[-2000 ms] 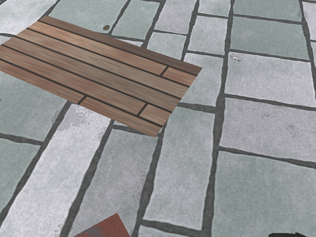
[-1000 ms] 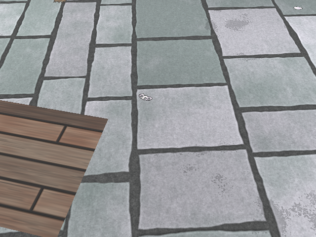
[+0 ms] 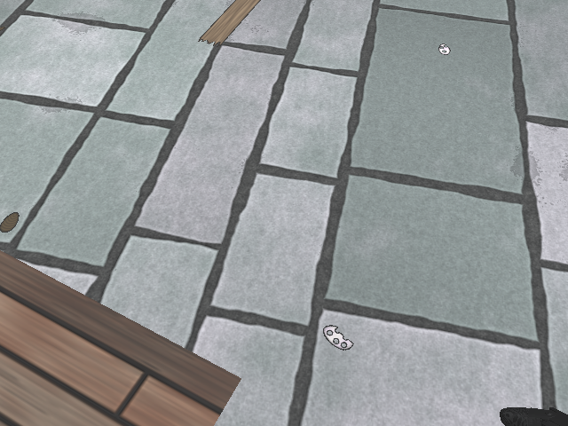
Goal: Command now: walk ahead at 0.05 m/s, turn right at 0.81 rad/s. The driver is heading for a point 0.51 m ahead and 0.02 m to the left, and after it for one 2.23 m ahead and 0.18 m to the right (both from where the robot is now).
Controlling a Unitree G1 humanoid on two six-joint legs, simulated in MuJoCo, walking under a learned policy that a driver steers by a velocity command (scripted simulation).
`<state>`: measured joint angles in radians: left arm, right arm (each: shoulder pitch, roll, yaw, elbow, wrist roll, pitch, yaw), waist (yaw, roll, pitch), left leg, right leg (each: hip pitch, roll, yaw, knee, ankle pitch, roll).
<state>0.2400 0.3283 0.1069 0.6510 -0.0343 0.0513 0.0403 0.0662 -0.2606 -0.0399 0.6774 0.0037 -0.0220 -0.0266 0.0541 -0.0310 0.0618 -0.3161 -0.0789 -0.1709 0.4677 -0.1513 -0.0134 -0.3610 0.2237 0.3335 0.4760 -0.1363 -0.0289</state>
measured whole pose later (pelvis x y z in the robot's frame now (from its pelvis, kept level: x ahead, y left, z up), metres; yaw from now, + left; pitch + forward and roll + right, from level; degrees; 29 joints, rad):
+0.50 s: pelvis +0.02 -0.02 +0.00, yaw -8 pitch +1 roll +0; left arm 0.12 0.23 0.03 0.61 0.02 0.04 0.03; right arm 0.27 -0.31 -0.07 0.75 0.03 0.02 0.00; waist -0.05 0.03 0.04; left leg -0.47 0.02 -0.01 1.00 -0.52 -0.07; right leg -0.25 -0.03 -0.03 0.51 -0.27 0.00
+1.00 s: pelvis +0.14 +0.06 +0.00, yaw +14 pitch +2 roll -1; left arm 0.15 0.29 0.05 0.70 0.05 -0.01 -0.07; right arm 0.47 -0.27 -0.04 0.75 -0.02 -0.04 0.02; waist -0.05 -0.05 -0.03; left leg -0.03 -0.05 0.03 0.35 -0.36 0.07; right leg -0.63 -0.08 -0.05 1.08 -0.18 0.02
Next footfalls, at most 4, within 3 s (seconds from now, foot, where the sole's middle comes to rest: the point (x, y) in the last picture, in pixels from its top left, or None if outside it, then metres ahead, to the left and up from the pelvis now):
0.38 right None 0.04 -0.15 -0.77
0.80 left None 0.05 0.11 -0.77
1.26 right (264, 394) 0.52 0.09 -0.77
1.64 left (243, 276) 0.84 0.17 -0.77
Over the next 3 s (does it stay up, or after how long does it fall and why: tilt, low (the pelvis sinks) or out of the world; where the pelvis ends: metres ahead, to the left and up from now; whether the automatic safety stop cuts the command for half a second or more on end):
stays up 0.71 0.13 0.00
